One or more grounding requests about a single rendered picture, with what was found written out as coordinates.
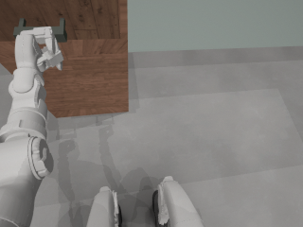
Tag left robot forearm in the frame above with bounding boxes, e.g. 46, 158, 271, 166
0, 67, 47, 143

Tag cabinet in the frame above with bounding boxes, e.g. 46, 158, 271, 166
0, 0, 129, 118

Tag robot left upper arm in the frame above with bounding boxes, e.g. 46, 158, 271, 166
0, 136, 54, 227

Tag left robot hand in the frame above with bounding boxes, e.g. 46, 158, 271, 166
14, 26, 64, 75

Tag right robot foot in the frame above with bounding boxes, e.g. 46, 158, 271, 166
152, 190, 169, 227

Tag drawer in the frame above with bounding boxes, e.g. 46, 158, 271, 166
0, 0, 120, 42

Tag robot right shin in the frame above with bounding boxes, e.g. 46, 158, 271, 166
158, 176, 173, 224

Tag handle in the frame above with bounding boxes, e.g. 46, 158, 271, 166
13, 18, 67, 43

